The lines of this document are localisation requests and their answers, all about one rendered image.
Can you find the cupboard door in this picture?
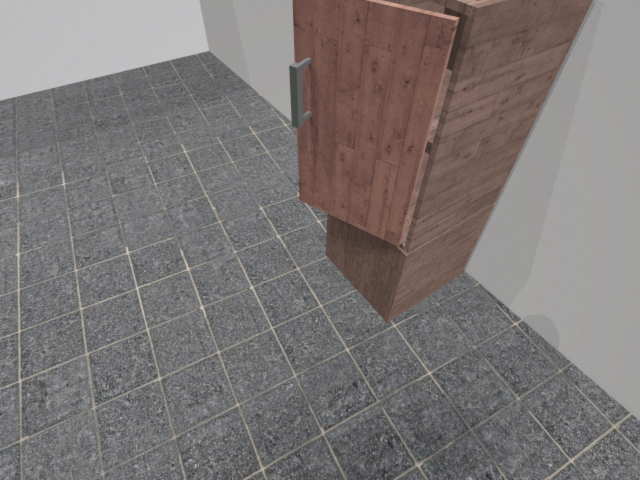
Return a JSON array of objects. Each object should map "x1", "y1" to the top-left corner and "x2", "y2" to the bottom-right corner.
[{"x1": 293, "y1": 0, "x2": 459, "y2": 247}]

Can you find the handle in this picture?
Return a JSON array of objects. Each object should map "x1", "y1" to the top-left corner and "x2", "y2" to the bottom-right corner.
[{"x1": 289, "y1": 57, "x2": 312, "y2": 129}]

